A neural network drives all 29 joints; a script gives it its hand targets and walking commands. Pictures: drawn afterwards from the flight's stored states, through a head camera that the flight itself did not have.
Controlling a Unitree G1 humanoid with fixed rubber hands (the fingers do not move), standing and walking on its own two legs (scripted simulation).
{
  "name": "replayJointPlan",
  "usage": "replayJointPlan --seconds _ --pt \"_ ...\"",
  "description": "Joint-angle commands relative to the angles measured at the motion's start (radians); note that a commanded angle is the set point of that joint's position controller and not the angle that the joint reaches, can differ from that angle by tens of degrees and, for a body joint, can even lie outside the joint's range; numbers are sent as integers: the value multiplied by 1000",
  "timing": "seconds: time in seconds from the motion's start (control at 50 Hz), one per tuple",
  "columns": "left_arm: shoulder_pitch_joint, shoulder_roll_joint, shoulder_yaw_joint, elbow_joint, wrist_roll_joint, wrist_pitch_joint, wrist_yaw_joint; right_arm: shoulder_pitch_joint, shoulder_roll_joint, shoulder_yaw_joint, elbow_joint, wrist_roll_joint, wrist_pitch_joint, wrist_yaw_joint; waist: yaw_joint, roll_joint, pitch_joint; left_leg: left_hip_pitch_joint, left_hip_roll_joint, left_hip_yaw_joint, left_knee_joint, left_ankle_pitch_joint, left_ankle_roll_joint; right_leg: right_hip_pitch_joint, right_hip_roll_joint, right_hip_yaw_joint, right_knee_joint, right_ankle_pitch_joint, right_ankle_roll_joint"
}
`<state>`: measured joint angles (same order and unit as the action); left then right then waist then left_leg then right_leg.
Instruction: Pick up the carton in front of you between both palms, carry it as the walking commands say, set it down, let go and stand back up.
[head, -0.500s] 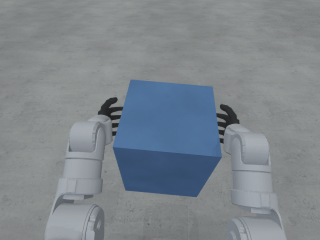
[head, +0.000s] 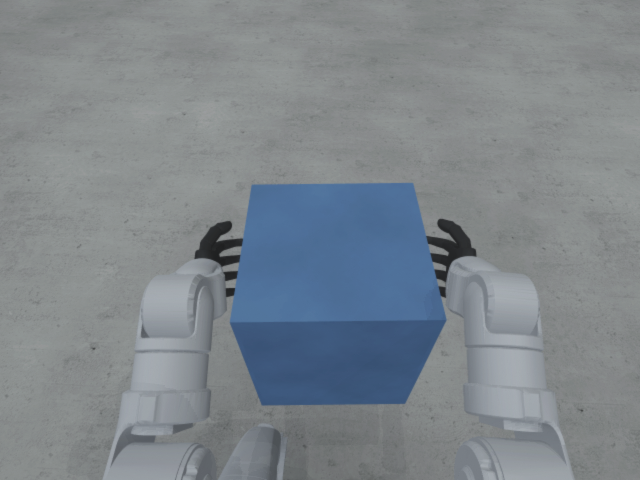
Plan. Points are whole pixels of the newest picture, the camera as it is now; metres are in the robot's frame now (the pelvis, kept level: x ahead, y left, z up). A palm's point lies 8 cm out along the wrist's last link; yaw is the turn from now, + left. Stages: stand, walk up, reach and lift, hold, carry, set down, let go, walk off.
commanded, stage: carry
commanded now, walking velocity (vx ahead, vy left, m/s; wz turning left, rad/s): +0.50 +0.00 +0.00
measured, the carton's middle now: (333, 300) +0.36 +0.02 -0.02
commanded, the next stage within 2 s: none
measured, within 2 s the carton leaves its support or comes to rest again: neither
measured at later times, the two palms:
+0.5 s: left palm (252, 74) +0.66 +0.17 +0.12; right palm (453, 91) +0.63 -0.13 +0.13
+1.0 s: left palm (283, 30) +0.84 +0.15 +0.10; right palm (445, 36) +0.85 -0.14 +0.10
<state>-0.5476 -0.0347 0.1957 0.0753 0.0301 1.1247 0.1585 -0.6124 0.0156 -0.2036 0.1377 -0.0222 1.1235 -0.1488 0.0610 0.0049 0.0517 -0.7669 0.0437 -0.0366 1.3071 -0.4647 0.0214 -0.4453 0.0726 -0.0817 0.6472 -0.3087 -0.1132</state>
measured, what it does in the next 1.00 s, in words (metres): walks ahead: left foot, then right foot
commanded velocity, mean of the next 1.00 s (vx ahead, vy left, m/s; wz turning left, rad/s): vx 0.50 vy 0.00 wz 0.00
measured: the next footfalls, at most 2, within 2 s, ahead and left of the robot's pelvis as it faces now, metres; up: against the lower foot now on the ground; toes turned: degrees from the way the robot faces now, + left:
left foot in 0.22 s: +0.35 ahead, +0.12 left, +0.00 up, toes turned +4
right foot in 0.70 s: +0.60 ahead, -0.09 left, +0.00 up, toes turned -9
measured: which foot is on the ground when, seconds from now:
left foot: up 0.00-0.20, down 0.22-0.72, up 0.74-1.00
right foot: down 0.00-0.22, up 0.24-0.68, down 0.70-1.00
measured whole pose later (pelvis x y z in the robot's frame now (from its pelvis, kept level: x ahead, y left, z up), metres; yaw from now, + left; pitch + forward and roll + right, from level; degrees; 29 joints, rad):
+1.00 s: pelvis +0.60 +0.00 +0.03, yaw +1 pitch +4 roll +1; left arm -0.08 -0.13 0.07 -0.27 0.11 1.19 0.09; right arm -0.08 0.13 -0.09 -0.28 -0.12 1.20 -0.08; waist 0.03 0.00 -0.16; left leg -0.58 0.11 0.10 0.68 -0.17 -0.02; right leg -0.13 -0.02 -0.19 0.27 -0.21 -0.04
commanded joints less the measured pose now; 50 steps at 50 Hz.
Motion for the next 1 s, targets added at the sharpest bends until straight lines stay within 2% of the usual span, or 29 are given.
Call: replayJointPlan --seconds 0.0,0.06,0.12,0.14,0.16,0.18,0.2,0.22,0.24,0.26,0.28,0.3,0.34,0.4,0.44,0.54,0.62,0.66,0.68,0.7,0.72,0.74,0.76,0.78,0.8,0.82,0.86,0.9,0.98 --pt "-891 -1157 -773 -268 -526 -62 -267 -665 1098 656 -218 334 -64 200 8 -110 -637 -121 11 42 -110 116 -2 598 -295 378 -122 670 -145" --pt "-836 -1145 -796 -270 -536 -75 -281 -623 1048 669 -261 298 -82 187 21 -120 -611 -34 -9 74 -339 268 14 595 -253 279 -120 783 -108" --pt "-773 -1111 -807 -246 -521 -79 -286 -577 1001 688 -278 281 -86 186 20 -126 -568 162 -65 144 -689 426 22 574 -210 174 -131 836 -44" --pt "-754 -1094 -806 -235 -513 -79 -285 -570 987 696 -282 283 -83 189 6 -131 -570 277 -96 172 -771 477 30 556 -207 151 -97 897 -20" --pt "-736 -1072 -803 -227 -507 -76 -282 -565 975 701 -284 288 -79 193 -29 -135 -593 416 -110 194 -848 537 45 536 -203 109 -19 958 10" --pt "-727 -1049 -798 -216 -496 -72 -280 -543 962 699 -271 292 -73 198 -79 -128 -630 615 -90 207 -925 619 58 461 -186 51 98 920 41" --pt "-716 -1022 -792 -200 -471 -66 -278 -532 944 695 -261 298 -64 207 -103 -59 -660 840 58 58 -886 786 79 280 -173 51 242 583 71" --pt "-691 -1042 -781 -164 -460 -50 -277 -528 911 685 -227 287 -56 210 -93 196 -831 1242 381 -357 -753 1179 250 -51 -79 62 491 -108 121" --pt "-646 -995 -752 -136 -439 -34 -276 -466 912 682 -178 298 -47 215 -123 268 -863 1321 389 -528 -831 974 334 -218 -9 103 680 -282 130" --pt "-637 -1006 -737 -131 -429 -26 -272 -469 937 686 -197 309 -38 225 -116 212 -808 1287 347 -470 -853 831 301 -295 -56 124 695 -235 114" --pt "-643 -1014 -727 -143 -421 -20 -270 -499 974 696 -224 332 -28 237 -103 123 -717 1203 308 -398 -883 795 241 -328 -86 111 636 -183 114" --pt "-643 -1034 -717 -147 -407 -13 -267 -540 1011 710 -253 358 -18 247 -90 70 -651 1123 286 -329 -915 825 195 -319 -109 97 539 -123 120" --pt "-600 -1061 -701 -157 -371 -3 -257 -586 1069 733 -304 402 2 267 -80 60 -613 1029 255 -248 -969 798 141 -235 -120 80 379 -68 136" --pt "-501 -1085 -695 -188 -314 9 -243 -547 1091 738 -349 418 33 296 -75 102 -586 976 231 -142 -1005 828 129 -172 -100 25 214 -47 151" --pt "-435 -1084 -702 -219 -281 17 -236 -473 1090 737 -357 411 51 314 -77 132 -563 965 210 -82 -1016 830 121 -166 -93 -7 118 14 156" --pt "-328 -1062 -761 -316 -261 46 -252 -272 1051 747 -363 358 73 339 -87 176 -448 902 188 9 -1048 762 105 -135 -95 -59 -63 189 147" --pt "-226 -1037 -796 -339 -287 74 -288 -146 1013 762 -372 311 77 337 -88 172 -382 839 175 71 -990 747 79 5 -86 -100 -215 269 127" --pt "-159 -1041 -789 -323 -304 81 -310 -87 1002 770 -383 293 81 331 -69 94 -422 685 131 145 -791 710 42 293 -70 -138 -261 229 104" --pt "-109 -1031 -776 -307 -304 84 -318 -66 1001 766 -382 289 84 329 -51 36 -473 535 105 169 -634 536 8 473 -176 1 -251 140 76" --pt "-82 -1011 -762 -289 -290 83 -322 -60 1009 771 -393 294 93 328 -44 -192 -510 288 10 194 -359 254 -33 630 -423 409 -324 63 -37" --pt "-60 -1025 -753 -276 -287 75 -326 -62 1017 787 -416 301 97 330 -39 -317 -469 49 -52 124 -221 -30 -29 704 -502 616 -393 66 -135" --pt "-73 -1048 -765 -305 -301 70 -330 -87 1029 801 -429 311 90 333 -40 -240 -438 13 -2 57 -128 -50 -9 639 -503 583 -402 104 -139" --pt "-97 -1071 -778 -332 -316 64 -334 -98 1049 804 -438 320 80 335 -43 -156 -426 24 32 40 -113 -24 1 574 -477 509 -401 125 -117" --pt "-124 -1092 -792 -365 -332 58 -338 -94 1070 812 -446 326 70 335 -49 -82 -415 48 66 34 -152 36 2 504 -451 425 -423 90 -79" --pt "-149 -1108 -809 -394 -347 51 -342 -90 1084 819 -458 329 60 334 -54 -56 -406 97 89 33 -228 92 -7 430 -425 342 -456 49 -45" --pt "-160 -1112 -817 -411 -357 45 -344 -88 1101 826 -467 331 53 330 -54 -80 -405 138 82 59 -292 138 -16 389 -399 271 -481 25 -29" --pt "-138 -1101 -829 -436 -369 38 -346 -54 1107 833 -484 326 42 321 -50 -123 -402 170 75 98 -405 193 -35 366 -370 185 -518 8 -29" --pt "-102 -1080 -835 -452 -370 36 -347 -10 1093 835 -496 315 38 312 -48 -118 -390 173 72 122 -536 256 -50 388 -360 141 -533 38 -35" --pt "-49 -1019 -831 -482 -356 43 -343 38 1044 835 -528 306 45 302 -40 -125 -347 189 47 176 -710 367 -42 438 -330 59 -508 201 -18"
